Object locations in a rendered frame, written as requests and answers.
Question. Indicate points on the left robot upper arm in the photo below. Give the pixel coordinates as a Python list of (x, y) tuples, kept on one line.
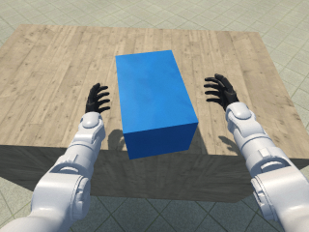
[(59, 200)]

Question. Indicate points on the robot right forearm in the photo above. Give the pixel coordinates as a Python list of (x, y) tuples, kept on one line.
[(259, 151)]

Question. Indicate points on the pedestal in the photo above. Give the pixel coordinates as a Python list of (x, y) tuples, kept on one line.
[(47, 72)]

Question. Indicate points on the robot left forearm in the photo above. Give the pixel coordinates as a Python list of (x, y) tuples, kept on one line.
[(82, 153)]

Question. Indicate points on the right robot upper arm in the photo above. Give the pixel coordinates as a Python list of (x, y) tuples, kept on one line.
[(283, 195)]

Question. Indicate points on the right robot hand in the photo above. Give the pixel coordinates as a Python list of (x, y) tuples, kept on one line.
[(226, 93)]

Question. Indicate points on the carton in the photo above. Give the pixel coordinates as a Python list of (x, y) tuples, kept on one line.
[(157, 114)]

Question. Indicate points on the left robot hand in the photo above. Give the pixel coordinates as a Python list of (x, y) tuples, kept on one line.
[(93, 103)]

